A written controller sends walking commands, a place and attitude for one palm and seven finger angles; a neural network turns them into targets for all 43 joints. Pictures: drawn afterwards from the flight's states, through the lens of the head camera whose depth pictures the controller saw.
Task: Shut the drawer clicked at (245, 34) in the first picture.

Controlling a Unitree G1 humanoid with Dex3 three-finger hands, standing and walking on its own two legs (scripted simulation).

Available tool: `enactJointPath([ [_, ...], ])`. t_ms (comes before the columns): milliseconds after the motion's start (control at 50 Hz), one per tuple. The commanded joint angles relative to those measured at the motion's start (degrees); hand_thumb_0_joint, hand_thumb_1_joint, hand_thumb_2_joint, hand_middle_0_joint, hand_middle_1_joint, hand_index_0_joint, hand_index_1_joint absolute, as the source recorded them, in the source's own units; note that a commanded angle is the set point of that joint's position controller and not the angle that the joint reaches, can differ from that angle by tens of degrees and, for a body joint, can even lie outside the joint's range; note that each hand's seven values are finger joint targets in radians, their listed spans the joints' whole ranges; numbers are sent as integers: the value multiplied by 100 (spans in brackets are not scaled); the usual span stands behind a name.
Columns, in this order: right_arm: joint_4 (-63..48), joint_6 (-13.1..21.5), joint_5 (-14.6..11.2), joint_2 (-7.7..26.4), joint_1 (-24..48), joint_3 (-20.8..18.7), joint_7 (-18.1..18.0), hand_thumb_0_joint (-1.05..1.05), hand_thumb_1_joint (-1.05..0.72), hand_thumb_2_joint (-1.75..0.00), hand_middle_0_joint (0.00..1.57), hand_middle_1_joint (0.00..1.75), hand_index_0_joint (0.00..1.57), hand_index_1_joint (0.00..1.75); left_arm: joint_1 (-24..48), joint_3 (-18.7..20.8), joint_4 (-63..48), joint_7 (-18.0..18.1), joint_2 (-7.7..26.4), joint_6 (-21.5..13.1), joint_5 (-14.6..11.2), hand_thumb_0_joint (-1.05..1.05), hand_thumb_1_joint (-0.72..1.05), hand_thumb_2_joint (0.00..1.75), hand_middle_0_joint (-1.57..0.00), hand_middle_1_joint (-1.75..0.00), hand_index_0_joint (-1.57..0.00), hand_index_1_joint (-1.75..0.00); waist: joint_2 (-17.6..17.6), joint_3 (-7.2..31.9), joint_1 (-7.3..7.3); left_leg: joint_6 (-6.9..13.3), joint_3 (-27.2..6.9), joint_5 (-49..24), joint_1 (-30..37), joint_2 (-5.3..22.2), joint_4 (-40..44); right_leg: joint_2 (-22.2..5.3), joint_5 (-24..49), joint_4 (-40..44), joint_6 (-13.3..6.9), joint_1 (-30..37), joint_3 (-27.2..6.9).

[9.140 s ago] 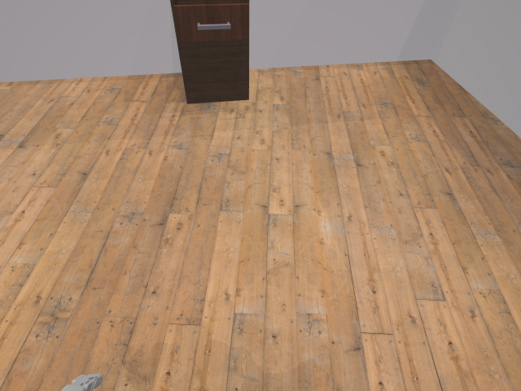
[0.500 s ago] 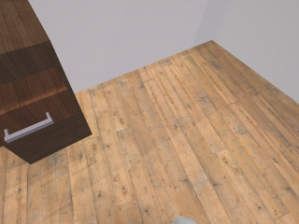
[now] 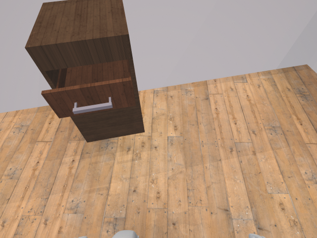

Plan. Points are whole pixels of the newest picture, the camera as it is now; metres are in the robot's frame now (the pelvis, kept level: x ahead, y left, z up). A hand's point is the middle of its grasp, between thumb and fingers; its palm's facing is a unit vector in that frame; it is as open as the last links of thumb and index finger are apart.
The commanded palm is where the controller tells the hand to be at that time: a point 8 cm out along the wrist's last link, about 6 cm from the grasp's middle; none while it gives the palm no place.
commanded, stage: turn to face it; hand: left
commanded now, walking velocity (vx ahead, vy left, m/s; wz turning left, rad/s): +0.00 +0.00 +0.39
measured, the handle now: (93, 104) +0.66 +0.36 -0.20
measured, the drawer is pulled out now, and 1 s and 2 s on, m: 0.15 0.15 0.15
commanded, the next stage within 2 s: take the last steps up to it in 0.34 s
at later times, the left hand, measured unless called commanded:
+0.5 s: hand out of the picture +0.03 +0.22 -0.16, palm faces +0.20 -0.93 -0.29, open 7.4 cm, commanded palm none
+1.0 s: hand out of the picture -0.08 +0.15 -0.17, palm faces +0.36 -0.92 -0.15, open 7.4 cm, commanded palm none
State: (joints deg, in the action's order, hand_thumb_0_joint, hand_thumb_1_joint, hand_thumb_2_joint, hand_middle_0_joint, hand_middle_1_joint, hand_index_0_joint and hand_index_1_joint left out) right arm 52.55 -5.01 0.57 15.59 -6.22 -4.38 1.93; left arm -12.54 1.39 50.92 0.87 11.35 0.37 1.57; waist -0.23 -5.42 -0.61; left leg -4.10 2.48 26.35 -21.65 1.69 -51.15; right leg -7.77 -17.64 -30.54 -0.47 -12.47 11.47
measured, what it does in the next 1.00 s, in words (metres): steps on the spot: left foot, then right foot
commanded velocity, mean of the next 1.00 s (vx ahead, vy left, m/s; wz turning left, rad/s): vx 0.17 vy -0.01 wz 0.13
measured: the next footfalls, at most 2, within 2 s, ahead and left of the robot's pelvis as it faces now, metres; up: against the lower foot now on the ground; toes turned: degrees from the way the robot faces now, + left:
left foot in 0.10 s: +0.00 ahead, +0.14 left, +0.00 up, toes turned +9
right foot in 0.48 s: +0.05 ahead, -0.09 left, +0.00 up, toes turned +6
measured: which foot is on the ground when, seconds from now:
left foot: up 0.00-0.08, down 0.10-0.50, up 0.52-0.98, down 1.00-1.00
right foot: down 0.00-0.10, up 0.12-0.46, down 0.48-1.00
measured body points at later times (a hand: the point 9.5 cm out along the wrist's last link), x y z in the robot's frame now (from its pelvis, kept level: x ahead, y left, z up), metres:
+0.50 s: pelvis -0.01 +0.00 -0.01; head +0.03 -0.02 +0.44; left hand +0.01 +0.26 -0.14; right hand +0.10 -0.23 -0.17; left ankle -0.04 +0.14 -0.74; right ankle +0.01 -0.10 -0.74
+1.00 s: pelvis +0.06 +0.03 +0.00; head +0.07 +0.05 +0.45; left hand -0.10 +0.20 -0.16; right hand +0.19 -0.17 -0.15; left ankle +0.06 +0.15 -0.74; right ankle +0.01 -0.10 -0.74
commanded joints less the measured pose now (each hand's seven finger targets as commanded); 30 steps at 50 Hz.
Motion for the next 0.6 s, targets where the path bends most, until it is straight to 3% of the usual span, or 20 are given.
enactJointPath([
  [0, -575, 264, -18, 233, 218, 47, -55, 0, -90, -90, 20, 30, 20, 30, -418, 445, -124, 89, 1480, -24, 16, 0, 90, 90, -20, -30, -20, -30, -1235, 901, -204, 111, 351, -117, 135, -131, 1299, -1293, 3653, 383, -627, 1095, -825],
  [40, -454, 323, -1, 357, -173, 22, -65, 0, -90, -90, 20, 30, 20, 30, -291, 452, -56, 79, 1416, 6, -48, 0, 90, 90, -20, -30, -20, -30, -1024, 1057, 41, 216, 356, -1265, 1122, -63, 2681, -1117, 3221, -259, -223, 699, -445],
  [60, -397, 387, 45, 792, -487, -73, -89, 0, -90, -90, 20, 30, 20, 30, -326, 425, -149, 52, 1226, 32, -95, 0, 90, 90, -20, -30, -20, -30, -70, 1320, 238, 491, -313, -2538, 2235, 603, 3040, -819, 2158, -1185, 132, -272, -179],
  [80, -373, 401, 71, 1409, -759, -222, -120, 0, -90, -90, 20, 30, 20, 30, -192, 308, -380, 4, 810, 54, -114, 0, 90, 90, -20, -30, -20, -30, 1711, 1274, 409, 1301, -2135, -5019, 2935, 2155, 2996, -66, -1520, -2336, 545, -1978, -121],
  [100, -247, 349, 31, 1452, -1032, -211, -151, 0, -90, -90, 20, 30, 20, 30, 105, 260, -478, 47, 874, 123, -50, 0, 90, 90, -20, -30, -20, -30, 1276, 1164, 508, 1697, -1972, -5495, 2497, 2410, 2919, -4, -2005, -2997, 477, -2011, -651],
  [120, -194, 391, 48, 1260, -938, -178, -237, 0, -90, -90, 20, 30, 20, 30, 197, 275, -386, 79, 756, 152, -61, 0, 90, 90, -20, -30, -20, -30, 1508, 1137, 439, 1649, -1801, -5746, 2428, 2059, 2858, 25, -1752, -3315, 511, -2133, -922],
  [140, -238, 384, 44, 1111, -719, -124, -278, 0, -90, -90, 20, 30, 20, 30, 233, 282, -292, 71, 837, 158, -87, 0, 90, 90, -20, -30, -20, -30, 1435, 1008, 373, 1597, -1559, -5451, 2124, 1861, 2846, 20, -1463, -3517, 504, -2089, -1067],
  [160, -309, 381, 53, 907, -373, -67, -285, 0, -90, -90, 20, 30, 20, 30, 168, 306, -168, 45, 846, 168, -90, 0, 90, 90, -20, -30, -20, -30, 1176, 740, 211, 1467, -1203, -5127, 1788, 1587, 2932, 35, -1087, -3573, 510, -1952, -1092],
  [200, -343, 417, 44, 767, -201, -5, -284, 0, -90, -90, 20, 30, 20, 30, -60, 292, -27, 6, 801, 169, -95, 0, 90, 90, -20, -30, -20, -30, 861, 707, 79, 1339, -931, -4790, 1702, 1281, 3000, 139, -780, -3331, 532, -1717, -989],
  [260, -264, 417, 37, 763, -301, 4, -282, 0, -90, -90, 20, 30, 20, 30, -59, 269, 2, 1, 743, 187, -102, 0, 90, 90, -20, -30, -20, -30, 882, 636, 100, 1373, -949, -4541, 1685, 1201, 3117, 243, -715, -2794, 531, -1517, -927],
  [300, -205, 397, 56, 773, -405, -9, -282, 0, -90, -90, 20, 30, 20, 30, 72, 247, -40, 13, 679, 184, -113, 0, 90, 90, -20, -30, -20, -30, 891, 630, 180, 1442, -1124, -4326, 1658, 1245, 3096, 308, -860, -2248, 512, -1322, -922],
  [360, -158, 368, 76, 787, -376, -35, -268, 0, -90, -90, 20, 30, 20, 30, 45, 216, -51, 22, 596, 134, -125, 0, 90, 90, -20, -30, -20, -30, 964, 643, 174, 1422, -1312, -4131, 1504, 1209, 3012, 479, -853, -1449, 443, -875, -822],
  [420, -141, 360, 47, 695, -217, -41, -262, 0, -90, -90, 20, 30, 20, 30, -421, 221, 133, 49, 587, 39, -126, 0, 90, 90, -20, -30, -20, -30, 892, 724, -67, 1171, -1281, -3652, 1104, 999, 2645, 568, 149, -50, 383, 40, -725],
  [440, -87, 379, 14, 555, -252, -12, -245, 0, -90, -90, 20, 30, 20, 30, -649, 228, 232, 57, 684, -38, -104, 0, 90, 90, -20, -30, -20, -30, 511, 865, -165, 925, -1148, -2862, 866, 762, 2313, 447, 735, 769, 374, 645, -828],
  [460, -94, 402, -36, 171, -433, 56, -222, 0, -90, -90, 20, 30, 20, 30, -804, 277, 309, 80, 1024, -128, -15, 0, 90, 90, -20, -30, -20, -30, -620, 981, -177, 546, -573, -1185, 66, 170, 1423, -539, 834, 1340, 122, 1347, -1908],
  [480, -237, 379, -23, -21, -347, 105, -196, 0, -90, -90, 20, 30, 20, 30, -863, 334, 297, 63, 1453, -139, 14, 0, 90, 90, -20, -30, -20, -30, -1639, 708, -262, 329, -243, 775, -700, -353, 432, -1621, 535, 1765, -524, 1168, -3114],
  [500, -181, 275, 56, 269, -264, 26, -201, 0, -90, -90, 20, 30, 20, 30, -892, 338, 282, 55, 1334, -162, -46, 0, 90, 90, -20, -30, -20, -30, -1875, 460, -363, 392, -718, 783, -717, -104, -316, -1626, -498, 2163, -661, 443, -3364],
  [520, -87, 284, 68, 293, -224, -8, -167, 0, -90, -90, 20, 30, 20, 30, -664, 307, 275, 53, 1120, -165, -41, 0, 90, 90, -20, -30, -20, -30, -1446, 27, -235, 425, -708, 260, -919, -51, -870, -1454, -1249, 2358, -729, 184, -3309],
  [540, 26, 313, 84, 282, -326, -17, -124, 0, -90, -90, 20, 30, 20, 30, -519, 283, 279, 60, 972, -188, -41, 0, 90, 90, -20, -30, -20, -30, -854, -57, -116, 420, -630, -131, -1050, 70, -1141, -1310, -1247, 2309, -706, 264, -2952],
  [580, 237, 375, 111, 115, -583, 3, -63, 0, -90, -90, 20, 30, 20, 30, -420, 220, 294, 35, 714, -307, -46, 0, 90, 90, -20, -30, -20, -30, -552, 38, 11, 343, -439, -828, -971, 173, -1189, -886, -389, 2128, -542, 409, -2025],
])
